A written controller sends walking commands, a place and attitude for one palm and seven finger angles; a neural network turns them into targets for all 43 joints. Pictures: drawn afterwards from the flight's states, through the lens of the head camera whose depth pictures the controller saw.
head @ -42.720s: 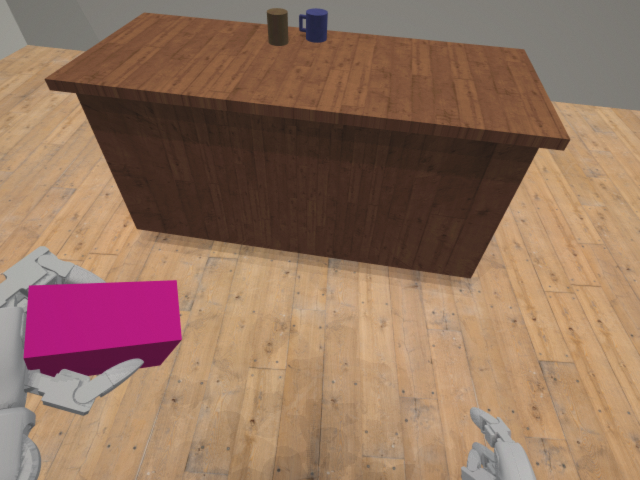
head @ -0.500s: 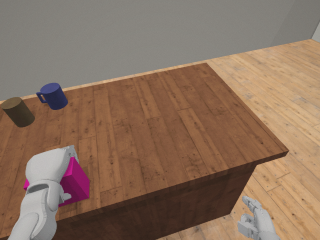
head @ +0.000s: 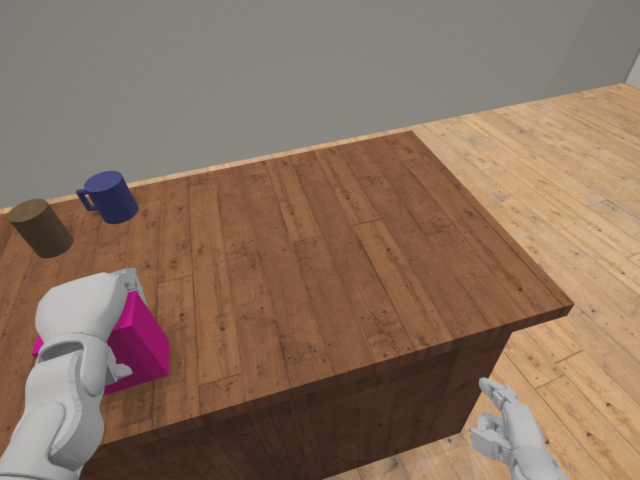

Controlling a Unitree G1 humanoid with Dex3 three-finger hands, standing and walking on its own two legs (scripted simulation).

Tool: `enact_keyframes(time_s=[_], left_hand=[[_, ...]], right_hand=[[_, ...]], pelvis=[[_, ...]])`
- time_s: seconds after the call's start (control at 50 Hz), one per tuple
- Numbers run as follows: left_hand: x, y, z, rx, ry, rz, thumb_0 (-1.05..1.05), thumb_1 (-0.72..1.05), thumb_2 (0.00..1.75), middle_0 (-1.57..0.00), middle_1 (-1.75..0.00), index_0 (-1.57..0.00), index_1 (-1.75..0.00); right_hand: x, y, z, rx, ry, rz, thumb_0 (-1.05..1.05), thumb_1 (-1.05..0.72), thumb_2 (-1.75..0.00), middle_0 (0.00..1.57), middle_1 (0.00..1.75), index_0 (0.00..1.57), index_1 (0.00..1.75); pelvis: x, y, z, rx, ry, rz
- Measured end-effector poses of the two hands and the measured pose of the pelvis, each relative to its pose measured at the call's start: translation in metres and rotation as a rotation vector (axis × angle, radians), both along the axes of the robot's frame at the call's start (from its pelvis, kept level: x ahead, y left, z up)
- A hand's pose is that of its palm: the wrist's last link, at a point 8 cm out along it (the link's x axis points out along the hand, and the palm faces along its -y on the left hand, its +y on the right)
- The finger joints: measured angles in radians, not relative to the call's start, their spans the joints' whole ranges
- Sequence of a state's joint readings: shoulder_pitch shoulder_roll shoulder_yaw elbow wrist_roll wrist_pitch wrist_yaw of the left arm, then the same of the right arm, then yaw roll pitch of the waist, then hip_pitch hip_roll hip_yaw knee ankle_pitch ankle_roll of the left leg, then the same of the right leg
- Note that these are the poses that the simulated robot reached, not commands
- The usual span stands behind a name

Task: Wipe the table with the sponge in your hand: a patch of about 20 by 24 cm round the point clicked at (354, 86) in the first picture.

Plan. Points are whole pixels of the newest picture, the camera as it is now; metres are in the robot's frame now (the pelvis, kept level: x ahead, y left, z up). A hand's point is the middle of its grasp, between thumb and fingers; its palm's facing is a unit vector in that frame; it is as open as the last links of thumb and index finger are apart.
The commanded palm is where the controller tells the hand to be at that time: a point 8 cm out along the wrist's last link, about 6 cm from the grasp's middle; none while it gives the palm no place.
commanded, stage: lift the sponge slowly off the table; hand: left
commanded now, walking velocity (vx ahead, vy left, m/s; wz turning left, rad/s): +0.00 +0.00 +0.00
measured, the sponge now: (116, 354) +0.23 +0.32 +0.04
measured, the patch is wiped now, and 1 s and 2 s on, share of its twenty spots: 0.95 0.95 0.95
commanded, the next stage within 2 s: bring the sponge back beside the body in 1.00 s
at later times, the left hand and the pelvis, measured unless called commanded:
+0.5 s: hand (100, 308) +0.24 +0.31 +0.12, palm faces +0.09 -0.07 -0.99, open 10.0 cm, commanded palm +0.21 +0.30 +0.19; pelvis -0.01 +0.01 +0.00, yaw +0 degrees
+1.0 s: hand (75, 295) +0.23 +0.32 +0.15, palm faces +0.11 -0.06 -0.99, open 10.0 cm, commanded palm +0.20 +0.30 +0.21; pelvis -0.02 +0.00 +0.00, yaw +0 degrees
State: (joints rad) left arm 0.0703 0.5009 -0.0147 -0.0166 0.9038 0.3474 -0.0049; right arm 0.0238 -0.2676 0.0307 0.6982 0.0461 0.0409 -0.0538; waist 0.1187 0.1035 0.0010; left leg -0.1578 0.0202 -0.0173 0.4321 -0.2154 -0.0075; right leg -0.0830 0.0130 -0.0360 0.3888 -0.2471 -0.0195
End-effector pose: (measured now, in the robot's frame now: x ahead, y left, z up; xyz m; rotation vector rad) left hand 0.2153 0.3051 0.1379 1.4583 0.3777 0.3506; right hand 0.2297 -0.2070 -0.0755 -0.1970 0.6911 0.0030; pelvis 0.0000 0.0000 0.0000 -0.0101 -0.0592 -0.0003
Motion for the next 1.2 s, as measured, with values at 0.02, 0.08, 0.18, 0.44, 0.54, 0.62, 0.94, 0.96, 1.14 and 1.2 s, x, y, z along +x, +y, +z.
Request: enact_keyframes(time_s=[0.02,0.08,0.18,0.44,0.54,0.62,0.94,0.96,1.14,1.2], left_hand=[[-0.001,0.001,0.001,0.0,-0.001,0.003,0.0,-0.5,1.06,-0.74,-1.35,-0.76,-1.35],[-0.003,0.005,0.004,0.003,0.003,0.01,0.0,-0.5,1.06,-0.74,-1.35,-0.76,-1.35],[-0.004,0.006,0.008,0.0,0.005,-0.007,0.0,-0.5,1.06,-0.74,-1.35,-0.76,-1.35],[0.003,-0.005,0.033,0.013,-0.083,-0.045,0.0,-0.5,1.06,-0.74,-1.35,-0.76,-1.35],[0.0,-0.002,0.039,0.01,-0.084,-0.011,0.0,-0.5,1.06,-0.74,-1.35,-0.76,-1.35],[-0.001,-0.003,0.04,0.005,-0.072,-0.002,0.0,-0.5,1.06,-0.74,-1.35,-0.76,-1.35],[-0.002,0.003,0.068,0.028,-0.125,0.021,0.0,-0.5,1.06,-0.74,-1.35,-0.76,-1.34],[-0.003,0.004,0.069,0.027,-0.122,0.029,0.0,-0.5,1.06,-0.74,-1.35,-0.76,-1.35],[-0.004,-0.005,0.048,-0.006,-0.023,-0.023,0.0,-0.5,1.06,-0.74,-1.35,-0.76,-1.35],[-0.003,-0.014,0.047,-0.002,-0.046,-0.081,0.0,-0.5,1.06,-0.74,-1.35,-0.76,-1.34]], right_hand=[[-0.001,-0.001,0.0,-0.004,0.002,-0.001,0.01,-0.91,-0.9,0.2,0.3,0.2,0.3],[-0.003,-0.004,-0.001,-0.014,0.006,-0.004,0.01,-0.91,-0.9,0.2,0.3,0.2,0.3],[-0.005,-0.004,-0.003,-0.02,0.005,-0.008,0.01,-0.91,-0.9,0.2,0.3,0.2,0.3],[-0.006,0.014,-0.001,0.022,-0.013,0.017,0.01,-0.91,-0.9,0.2,0.3,0.2,0.3],[-0.003,0.018,0.002,0.033,-0.025,0.032,0.01,-0.91,-0.9,0.2,0.3,0.2,0.3],[0.001,0.02,0.005,0.028,-0.037,0.044,0.01,-0.91,-0.9,0.2,0.3,0.2,0.3],[0.002,0.016,0.01,0.024,-0.051,0.051,0.01,-0.91,-0.9,0.2,0.3,0.2,0.3],[0.002,0.015,0.009,0.023,-0.05,0.05,0.01,-0.91,-0.9,0.2,0.3,0.2,0.3],[-0.003,0.011,0.005,0.005,-0.046,0.042,0.01,-0.91,-0.9,0.2,0.3,0.2,0.3],[-0.006,0.013,0.005,0.004,-0.046,0.043,0.01,-0.91,-0.9,0.2,0.3,0.2,0.3]], pelvis=[[0.0,0.0,0.0,0.0,-0.001,0.001],[-0.001,0.0,0.0,-0.001,-0.004,0.006],[-0.004,0.001,0.0,-0.003,-0.007,0.008],[-0.009,0.005,0.001,0.0,-0.01,0.0],[-0.011,0.006,0.001,0.002,-0.01,0.0],[-0.014,0.006,0.001,0.002,-0.013,0.006],[-0.016,0.002,0.001,0.003,-0.012,-0.001],[-0.017,0.002,0.001,0.003,-0.011,0.001],[-0.02,0.002,0.0,0.002,-0.008,0.012],[-0.019,0.002,0.0,0.001,-0.012,0.007]])
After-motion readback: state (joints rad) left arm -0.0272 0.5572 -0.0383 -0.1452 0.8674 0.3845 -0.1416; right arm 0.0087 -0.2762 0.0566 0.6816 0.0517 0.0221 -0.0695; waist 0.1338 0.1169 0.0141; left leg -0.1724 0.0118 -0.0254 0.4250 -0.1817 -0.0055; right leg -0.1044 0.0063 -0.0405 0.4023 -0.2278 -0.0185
